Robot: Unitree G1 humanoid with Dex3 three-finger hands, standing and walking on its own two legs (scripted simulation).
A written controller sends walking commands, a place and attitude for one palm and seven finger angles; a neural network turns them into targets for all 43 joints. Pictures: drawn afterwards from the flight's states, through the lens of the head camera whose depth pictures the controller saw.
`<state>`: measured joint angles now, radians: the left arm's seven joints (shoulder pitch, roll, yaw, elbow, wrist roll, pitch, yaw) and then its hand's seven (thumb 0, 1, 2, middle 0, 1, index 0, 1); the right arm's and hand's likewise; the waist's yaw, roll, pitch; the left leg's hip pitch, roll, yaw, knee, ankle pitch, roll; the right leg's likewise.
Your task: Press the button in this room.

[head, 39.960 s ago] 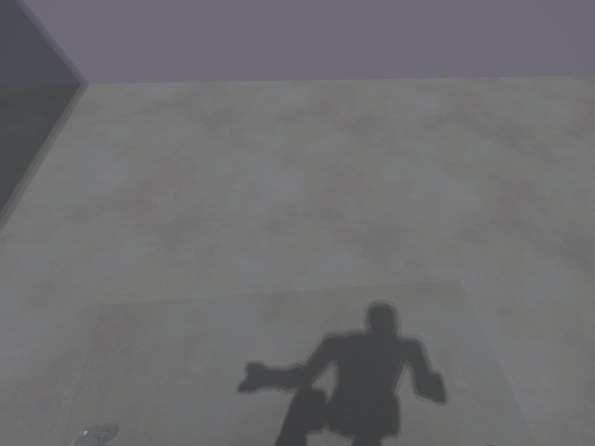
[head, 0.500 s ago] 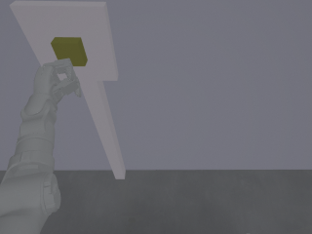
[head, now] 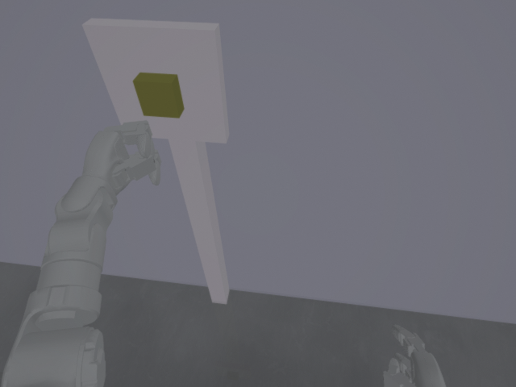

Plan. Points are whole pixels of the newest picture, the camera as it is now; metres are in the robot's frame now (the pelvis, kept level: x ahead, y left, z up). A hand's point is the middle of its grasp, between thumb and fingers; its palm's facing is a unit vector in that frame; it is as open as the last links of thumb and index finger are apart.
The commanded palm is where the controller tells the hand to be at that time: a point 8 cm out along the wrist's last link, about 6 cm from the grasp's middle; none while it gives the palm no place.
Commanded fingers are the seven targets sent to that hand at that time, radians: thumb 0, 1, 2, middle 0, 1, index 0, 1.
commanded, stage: draw the hand back to the body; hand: left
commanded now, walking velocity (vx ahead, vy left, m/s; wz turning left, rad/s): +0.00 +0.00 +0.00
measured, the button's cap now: (160, 94) +0.54 +0.20 +0.20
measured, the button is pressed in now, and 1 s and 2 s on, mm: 0 0 0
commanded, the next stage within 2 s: step back with the hand held close in 1.42 s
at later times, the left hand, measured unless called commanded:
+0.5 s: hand (107, 212) +0.29 +0.21 +0.17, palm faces +0.05 -0.99 -0.11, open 3.1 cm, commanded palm +0.25 +0.26 +0.18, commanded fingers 0.00 0.90 0.90 -1.30 -1.50 -1.30 -1.50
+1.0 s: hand (64, 256) +0.22 +0.24 +0.18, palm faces +0.35 -0.88 -0.31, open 3.1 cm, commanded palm +0.17 +0.28 +0.19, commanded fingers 0.00 0.90 0.90 -1.30 -1.50 -1.30 -1.50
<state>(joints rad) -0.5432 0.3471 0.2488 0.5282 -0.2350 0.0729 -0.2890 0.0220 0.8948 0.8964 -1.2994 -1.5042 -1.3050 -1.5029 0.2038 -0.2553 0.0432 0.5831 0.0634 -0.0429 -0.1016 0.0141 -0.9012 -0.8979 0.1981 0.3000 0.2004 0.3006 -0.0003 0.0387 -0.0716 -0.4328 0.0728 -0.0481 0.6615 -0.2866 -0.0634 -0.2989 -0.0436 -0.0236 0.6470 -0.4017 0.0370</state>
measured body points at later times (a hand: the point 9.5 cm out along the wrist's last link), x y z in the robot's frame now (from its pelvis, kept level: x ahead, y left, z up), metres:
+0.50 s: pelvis -0.01 +0.00 +0.01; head -0.03 -0.02 +0.45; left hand +0.28 +0.27 +0.18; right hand +0.18 -0.23 -0.06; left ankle +0.03 +0.16 -0.72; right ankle -0.04 -0.14 -0.72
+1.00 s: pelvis +0.00 +0.01 +0.02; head -0.02 -0.01 +0.47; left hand +0.20 +0.28 +0.19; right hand +0.17 -0.21 -0.07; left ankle +0.03 +0.16 -0.72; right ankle -0.04 -0.14 -0.72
